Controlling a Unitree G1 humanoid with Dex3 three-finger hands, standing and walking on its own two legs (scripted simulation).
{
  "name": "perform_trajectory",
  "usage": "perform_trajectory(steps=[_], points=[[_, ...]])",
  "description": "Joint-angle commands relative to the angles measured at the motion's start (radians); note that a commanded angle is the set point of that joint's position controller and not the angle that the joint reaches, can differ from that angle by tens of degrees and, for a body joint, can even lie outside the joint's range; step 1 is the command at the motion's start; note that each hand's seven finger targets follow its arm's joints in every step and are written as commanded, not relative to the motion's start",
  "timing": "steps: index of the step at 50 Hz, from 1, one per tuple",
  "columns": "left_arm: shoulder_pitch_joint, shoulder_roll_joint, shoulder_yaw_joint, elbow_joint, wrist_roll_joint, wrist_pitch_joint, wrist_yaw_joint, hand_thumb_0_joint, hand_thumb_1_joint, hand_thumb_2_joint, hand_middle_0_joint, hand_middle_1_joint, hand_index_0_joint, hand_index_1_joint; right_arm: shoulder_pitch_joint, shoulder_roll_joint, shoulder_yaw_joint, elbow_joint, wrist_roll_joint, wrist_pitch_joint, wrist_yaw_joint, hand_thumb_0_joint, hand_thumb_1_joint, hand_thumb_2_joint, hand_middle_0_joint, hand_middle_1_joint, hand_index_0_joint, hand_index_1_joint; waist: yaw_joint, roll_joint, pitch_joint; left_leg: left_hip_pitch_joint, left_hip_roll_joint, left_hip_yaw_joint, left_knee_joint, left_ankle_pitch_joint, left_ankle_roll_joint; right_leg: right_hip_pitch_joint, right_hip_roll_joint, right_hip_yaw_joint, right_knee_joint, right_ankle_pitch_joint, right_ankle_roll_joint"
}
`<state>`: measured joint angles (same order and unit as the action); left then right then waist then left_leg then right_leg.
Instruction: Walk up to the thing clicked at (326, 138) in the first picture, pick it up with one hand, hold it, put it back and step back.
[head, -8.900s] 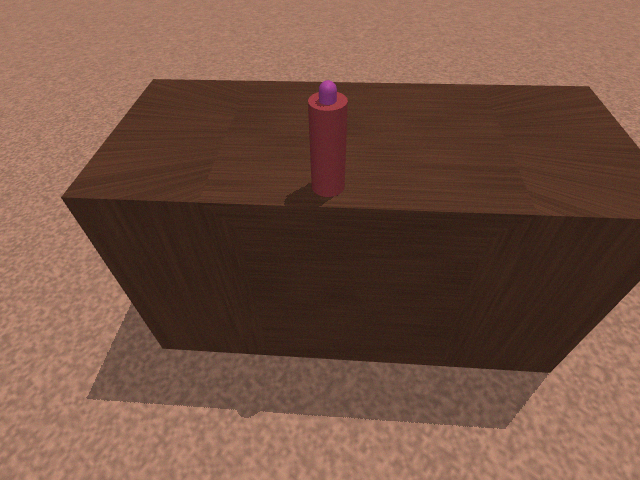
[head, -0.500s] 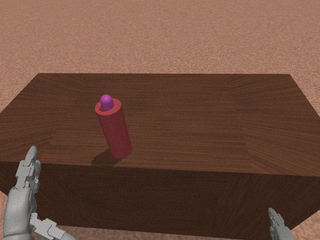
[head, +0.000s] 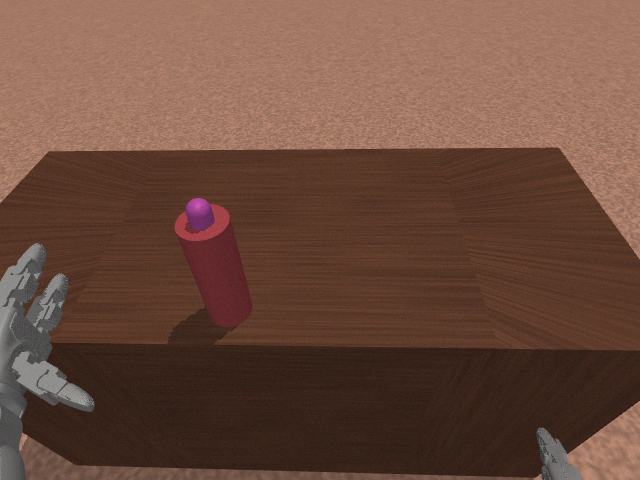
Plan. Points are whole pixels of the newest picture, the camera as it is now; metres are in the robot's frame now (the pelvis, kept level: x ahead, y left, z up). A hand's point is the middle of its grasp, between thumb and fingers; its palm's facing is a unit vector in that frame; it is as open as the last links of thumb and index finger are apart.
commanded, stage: go down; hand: left
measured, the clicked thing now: (215, 262) +0.43 +0.18 +0.05
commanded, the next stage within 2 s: none
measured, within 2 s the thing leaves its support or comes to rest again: neither
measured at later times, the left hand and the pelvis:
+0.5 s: hand (50, 301) +0.31 +0.34 +0.12, palm faces +0.18 -0.98 +0.01, open 17.7 cm; pelvis +0.00 -0.01 +0.00, yaw +1 degrees
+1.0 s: hand (41, 284) +0.34 +0.36 +0.12, palm faces +0.17 -0.98 +0.00, open 17.7 cm; pelvis +0.00 +0.00 +0.00, yaw +0 degrees
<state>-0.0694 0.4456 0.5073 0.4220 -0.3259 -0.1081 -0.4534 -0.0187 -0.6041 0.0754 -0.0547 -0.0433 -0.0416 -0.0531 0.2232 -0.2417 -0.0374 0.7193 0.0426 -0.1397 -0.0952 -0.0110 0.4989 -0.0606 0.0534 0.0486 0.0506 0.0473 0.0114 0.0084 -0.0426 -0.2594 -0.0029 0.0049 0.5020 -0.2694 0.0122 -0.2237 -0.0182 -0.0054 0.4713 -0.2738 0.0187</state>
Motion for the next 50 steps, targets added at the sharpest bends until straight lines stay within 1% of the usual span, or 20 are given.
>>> perform_trajectory(steps=[1,2,5,7,9,12,13,15,16,18,21,23,25,27,28,29,34,35,42,50], points=[[-0.286,0.312,0.109,-0.23,-0.026,-0.079,0.006,0.0,-0.574,0.061,-0.053,-0.025,-0.047,-0.035,-0.097,-0.176,-0.069,-0.162,-0.003,-0.066,-0.017,0.0,0.524,-0.053,0.05,0.05,0.05,0.049,0.012,0.1,-0.2,0.115,0.028,-0.03,-0.063,0.357,-0.015,0.027,0.025,-0.04,-0.028,0.236,-0.041],[-0.287,0.304,0.104,-0.208,-0.021,-0.078,0.006,0.0,-0.568,0.064,-0.052,-0.025,-0.047,-0.035,-0.086,-0.143,-0.042,-0.135,-0.004,-0.064,-0.014,0.0,0.524,-0.054,0.05,0.05,0.05,0.049,0.019,0.114,-0.182,0.108,0.029,-0.033,-0.064,0.342,-0.018,0.009,0.025,-0.041,-0.03,0.219,-0.042],[-0.283,0.305,0.104,-0.142,-0.017,-0.073,0.011,0.0,-0.596,0.067,-0.054,-0.032,-0.05,-0.042,-0.092,-0.162,-0.067,-0.093,-0.006,-0.066,-0.023,0.0,0.524,-0.054,0.05,0.05,0.05,0.05,0.014,0.088,-0.174,0.09,0.018,-0.023,-0.06,0.309,-0.011,0.006,0.019,-0.035,-0.037,0.23,-0.04],[-0.392,0.405,0.156,-0.221,-0.008,-0.089,0.018,0.0,-0.599,0.061,-0.058,-0.032,-0.055,-0.041,-0.074,-0.143,-0.049,-0.089,-0.009,-0.066,-0.025,0.0,0.526,-0.053,0.05,0.05,0.05,0.05,0.013,0.12,-0.226,0.115,0.01,-0.015,-0.049,0.325,-0.006,0.021,0.014,-0.036,-0.036,0.265,-0.036],[-0.392,0.398,0.139,-0.137,-0.002,-0.084,0.01,0.0,-0.611,0.06,-0.057,-0.04,-0.057,-0.046,-0.089,-0.154,-0.065,-0.081,-0.007,-0.066,-0.033,0.0,0.524,-0.054,0.05,0.05,0.05,0.05,-0.007,0.089,-0.188,0.103,0.004,-0.009,-0.049,0.306,0.0,0.003,0.012,-0.032,-0.042,0.27,-0.03],[-0.415,0.366,0.107,-0.038,-0.013,-0.081,-0.025,0.0,-0.611,0.061,-0.053,-0.039,-0.054,-0.044,-0.142,-0.118,-0.018,-0.048,-0.01,-0.075,-0.039,0.0,0.528,-0.054,0.05,0.05,0.05,0.05,-0.012,0.064,-0.147,0.072,-0.001,-0.011,-0.05,0.245,0.008,-0.028,0.008,-0.029,-0.048,0.234,-0.025],[-0.44,0.409,0.124,-0.008,-0.013,-0.077,-0.033,0.0,-0.611,0.065,-0.052,-0.044,-0.053,-0.05,-0.151,-0.154,-0.046,-0.054,-0.011,-0.077,-0.046,0.0,0.527,-0.054,0.05,0.05,0.05,0.05,-0.017,0.06,-0.188,0.079,0.0,-0.014,-0.047,0.25,0.009,-0.027,0.007,-0.027,-0.048,0.242,-0.025],[-0.462,0.43,0.113,0.058,-0.001,-0.071,-0.059,0.0,-0.611,0.061,-0.05,-0.04,-0.051,-0.047,-0.147,-0.15,-0.024,-0.065,-0.014,-0.079,-0.051,0.0,0.527,-0.055,0.05,0.05,0.05,0.05,-0.025,0.051,-0.19,0.084,-0.004,-0.014,-0.047,0.228,0.014,-0.035,0.008,-0.027,-0.055,0.227,-0.024],[-0.474,0.424,0.101,0.059,0.0,-0.071,-0.071,0.0,-0.611,0.059,-0.053,-0.041,-0.056,-0.047,-0.154,-0.124,0.006,-0.075,-0.012,-0.081,-0.049,0.0,0.536,-0.052,0.05,0.05,0.05,0.05,-0.013,0.065,-0.204,0.09,-0.005,-0.016,-0.048,0.231,0.013,-0.036,0.008,-0.026,-0.055,0.227,-0.026],[-0.522,0.485,0.131,0.073,-0.004,-0.074,-0.086,0.0,-0.611,0.051,-0.053,-0.042,-0.058,-0.046,-0.132,-0.164,-0.028,-0.041,-0.016,-0.081,-0.06,0.0,0.536,-0.052,0.05,0.05,0.05,0.05,-0.023,0.082,-0.236,0.112,-0.004,-0.017,-0.04,0.253,0.012,-0.049,0.01,-0.027,-0.05,0.244,-0.028],[-0.553,0.532,0.158,0.12,-0.002,-0.087,-0.099,0.0,-0.611,0.065,-0.047,-0.044,-0.051,-0.048,-0.115,-0.169,-0.014,-0.089,-0.022,-0.091,-0.061,0.0,0.538,-0.052,0.05,0.05,0.05,0.05,-0.028,0.071,-0.302,0.141,-0.002,-0.024,-0.024,0.317,0.011,-0.03,0.012,-0.029,-0.042,0.292,-0.025],[-0.55,0.51,0.136,0.182,0.001,-0.087,-0.11,0.0,-0.611,0.074,-0.045,-0.048,-0.046,-0.054,-0.123,-0.147,0.005,-0.077,-0.02,-0.092,-0.06,0.0,0.537,-0.053,0.05,0.05,0.05,0.05,-0.023,0.066,-0.255,0.116,-0.002,-0.023,-0.026,0.309,0.011,-0.056,0.015,-0.029,-0.043,0.276,-0.027],[-0.563,0.551,0.156,0.186,0.006,-0.1,-0.109,0.0,-0.607,0.077,-0.043,-0.037,-0.042,-0.045,-0.109,-0.191,-0.033,-0.077,-0.023,-0.095,-0.067,0.0,0.537,-0.054,0.05,0.05,0.05,0.05,-0.029,0.075,-0.285,0.125,-0.005,-0.022,-0.019,0.328,0.011,-0.054,0.012,-0.028,-0.043,0.293,-0.028],[-0.601,0.583,0.167,0.16,0.012,-0.109,-0.11,0.0,-0.606,0.08,-0.045,-0.038,-0.043,-0.046,-0.111,-0.157,-0.002,-0.085,-0.02,-0.096,-0.061,0.0,0.539,-0.053,0.05,0.05,0.05,0.05,-0.012,0.111,-0.299,0.124,-0.005,-0.022,-0.019,0.338,0.006,-0.046,0.013,-0.03,-0.04,0.292,-0.033],[-0.605,0.602,0.179,0.148,0.014,-0.11,-0.104,0.0,-0.611,0.073,-0.049,-0.039,-0.048,-0.048,-0.103,-0.177,-0.028,-0.075,-0.02,-0.093,-0.064,0.0,0.533,-0.054,0.05,0.05,0.049,0.05,-0.015,0.119,-0.302,0.137,-0.003,-0.021,-0.019,0.355,0.006,-0.053,0.014,-0.03,-0.037,0.303,-0.033],[-0.569,0.562,0.156,0.211,0.018,-0.104,-0.106,0.0,-0.592,0.083,-0.042,-0.037,-0.04,-0.046,-0.107,-0.155,-0.006,-0.076,-0.019,-0.092,-0.06,0.0,0.534,-0.055,0.05,0.05,0.049,0.05,-0.016,0.1,-0.268,0.115,0.001,-0.026,-0.025,0.349,0.003,-0.058,0.019,-0.034,-0.04,0.287,-0.035],[-0.622,0.585,0.159,0.161,0.017,-0.105,-0.104,0.0,-0.611,0.065,-0.051,-0.034,-0.048,-0.043,-0.166,-0.134,0.013,-0.097,-0.018,-0.102,-0.06,0.0,0.531,-0.055,0.049,0.05,0.049,0.05,-0.006,0.13,-0.286,0.103,0.0,-0.022,-0.026,0.334,0.003,-0.041,0.016,-0.033,-0.042,0.283,-0.036],[-0.572,0.562,0.143,0.27,0.023,-0.092,-0.109,0.0,-0.605,0.058,-0.052,-0.026,-0.048,-0.035,-0.141,-0.151,-0.003,-0.084,-0.019,-0.099,-0.063,0.0,0.525,-0.057,0.049,0.05,0.049,0.05,-0.026,0.106,-0.277,0.099,0.005,-0.027,-0.024,0.351,0.002,-0.052,0.021,-0.034,-0.041,0.283,-0.038],[-0.671,0.621,0.156,0.221,0.024,-0.102,-0.116,0.0,-0.611,0.054,-0.054,-0.03,-0.052,-0.039,-0.14,-0.194,-0.031,-0.1,-0.025,-0.103,-0.071,0.0,0.526,-0.056,0.049,0.05,0.049,0.05,-0.045,0.114,-0.332,0.137,0.009,-0.032,-0.015,0.333,0.002,-0.078,0.024,-0.036,-0.045,0.266,-0.035],[-0.689,0.627,0.138,0.278,0.034,-0.116,-0.128,0.0,-0.606,0.074,-0.053,-0.04,-0.049,-0.051,-0.115,-0.167,-0.017,-0.022,-0.026,-0.104,-0.07,0.0,0.532,-0.055,0.049,0.05,0.049,0.05,-0.051,0.14,-0.29,0.113,0.007,-0.031,0.003,0.339,0.004,-0.134,0.022,-0.034,-0.03,0.266,-0.036]])
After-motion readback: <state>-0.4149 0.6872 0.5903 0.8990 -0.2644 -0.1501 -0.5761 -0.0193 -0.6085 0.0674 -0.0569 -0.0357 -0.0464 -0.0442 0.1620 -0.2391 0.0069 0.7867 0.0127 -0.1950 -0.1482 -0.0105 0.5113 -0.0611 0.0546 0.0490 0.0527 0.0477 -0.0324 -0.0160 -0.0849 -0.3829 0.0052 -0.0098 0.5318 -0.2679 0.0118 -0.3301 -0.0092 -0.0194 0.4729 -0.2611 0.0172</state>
